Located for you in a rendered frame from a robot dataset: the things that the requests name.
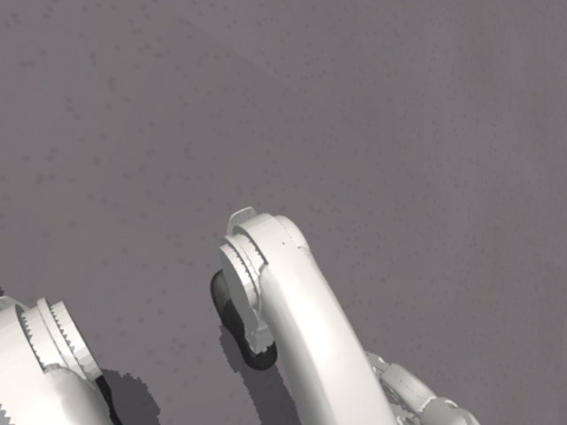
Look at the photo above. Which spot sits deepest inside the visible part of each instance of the right robot foot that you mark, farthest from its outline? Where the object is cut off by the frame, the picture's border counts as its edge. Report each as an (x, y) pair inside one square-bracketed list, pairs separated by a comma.
[(234, 324)]

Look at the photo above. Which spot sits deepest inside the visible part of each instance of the left robot foot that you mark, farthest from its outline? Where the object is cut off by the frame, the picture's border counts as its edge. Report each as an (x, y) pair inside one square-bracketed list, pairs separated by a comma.
[(106, 392)]

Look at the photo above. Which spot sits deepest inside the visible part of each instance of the right robot hand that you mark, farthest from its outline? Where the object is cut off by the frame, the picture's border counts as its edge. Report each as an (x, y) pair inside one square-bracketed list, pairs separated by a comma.
[(400, 385)]

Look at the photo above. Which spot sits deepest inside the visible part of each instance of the right robot arm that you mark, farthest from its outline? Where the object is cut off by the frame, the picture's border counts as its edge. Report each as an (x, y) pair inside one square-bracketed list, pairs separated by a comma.
[(443, 411)]

